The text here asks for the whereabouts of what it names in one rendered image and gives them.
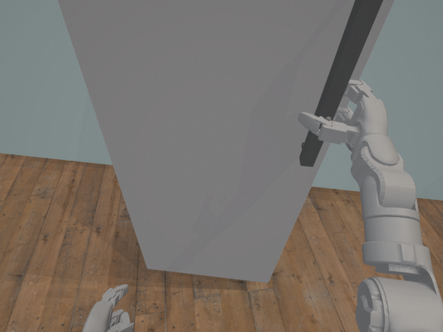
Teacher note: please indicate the robot left hand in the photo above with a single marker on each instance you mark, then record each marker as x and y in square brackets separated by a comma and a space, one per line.
[103, 319]

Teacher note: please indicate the right robot upper arm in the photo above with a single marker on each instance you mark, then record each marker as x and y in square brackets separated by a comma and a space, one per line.
[393, 305]

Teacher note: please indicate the fridge door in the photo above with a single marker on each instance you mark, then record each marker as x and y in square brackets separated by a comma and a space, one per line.
[198, 104]

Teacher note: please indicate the right robot forearm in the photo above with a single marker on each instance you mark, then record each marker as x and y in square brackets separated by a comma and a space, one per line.
[393, 238]

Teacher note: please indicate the handle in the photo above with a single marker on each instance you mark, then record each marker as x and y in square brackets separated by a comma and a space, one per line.
[356, 32]

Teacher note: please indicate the robot right hand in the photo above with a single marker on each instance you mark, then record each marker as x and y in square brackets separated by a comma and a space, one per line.
[370, 117]

